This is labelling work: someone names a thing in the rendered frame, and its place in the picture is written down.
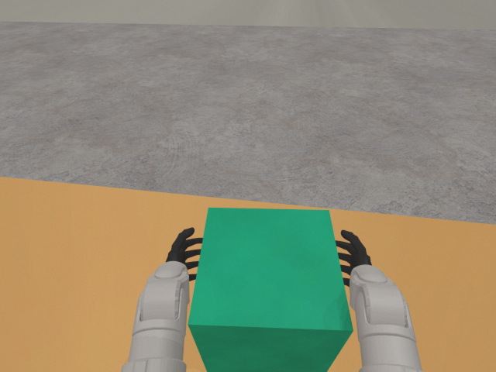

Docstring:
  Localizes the robot left hand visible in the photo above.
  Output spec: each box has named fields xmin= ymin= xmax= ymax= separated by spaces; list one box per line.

xmin=165 ymin=227 xmax=203 ymax=281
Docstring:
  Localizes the carton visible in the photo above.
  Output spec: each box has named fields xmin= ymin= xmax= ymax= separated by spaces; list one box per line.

xmin=188 ymin=208 xmax=353 ymax=372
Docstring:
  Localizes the right robot forearm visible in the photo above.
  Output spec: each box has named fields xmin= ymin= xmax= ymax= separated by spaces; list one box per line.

xmin=350 ymin=264 xmax=424 ymax=372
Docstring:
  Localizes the robot right hand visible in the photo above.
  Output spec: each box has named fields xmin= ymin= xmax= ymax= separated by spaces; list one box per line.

xmin=336 ymin=230 xmax=372 ymax=287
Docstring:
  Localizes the left robot forearm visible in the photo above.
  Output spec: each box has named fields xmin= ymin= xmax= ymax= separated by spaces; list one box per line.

xmin=121 ymin=261 xmax=190 ymax=372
